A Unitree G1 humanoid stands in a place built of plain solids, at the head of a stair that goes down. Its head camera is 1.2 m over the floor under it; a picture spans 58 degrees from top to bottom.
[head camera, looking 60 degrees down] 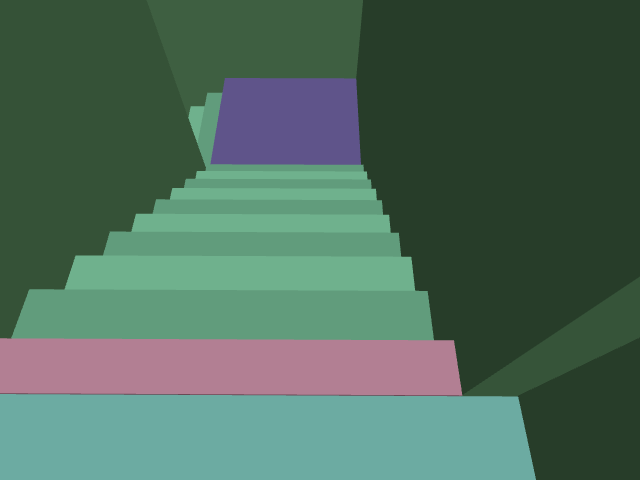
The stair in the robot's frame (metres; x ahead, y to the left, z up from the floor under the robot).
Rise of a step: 0.20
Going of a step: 0.24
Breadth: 1.40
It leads straight ahead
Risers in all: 10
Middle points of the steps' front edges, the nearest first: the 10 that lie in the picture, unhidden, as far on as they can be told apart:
0.37 0.32 0.00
0.61 0.32 -0.20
0.85 0.32 -0.40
1.08 0.32 -0.60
1.32 0.32 -0.80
1.56 0.32 -1.00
1.80 0.32 -1.20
2.04 0.31 -1.40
2.27 0.31 -1.60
2.51 0.31 -1.80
